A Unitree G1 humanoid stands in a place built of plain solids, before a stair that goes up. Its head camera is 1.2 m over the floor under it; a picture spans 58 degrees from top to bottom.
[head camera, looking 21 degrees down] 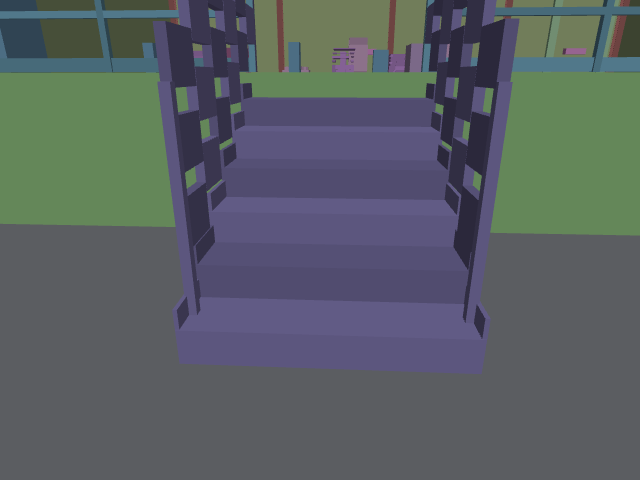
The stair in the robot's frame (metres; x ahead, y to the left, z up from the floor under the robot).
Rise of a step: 0.17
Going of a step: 0.30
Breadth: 1.32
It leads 3 degrees to the right of straight ahead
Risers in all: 7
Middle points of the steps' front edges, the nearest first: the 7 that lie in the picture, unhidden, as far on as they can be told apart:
1.56 -0.03 0.17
1.86 -0.05 0.35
2.16 -0.07 0.52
2.46 -0.08 0.69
2.76 -0.10 0.87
3.06 -0.12 1.04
3.36 -0.13 1.21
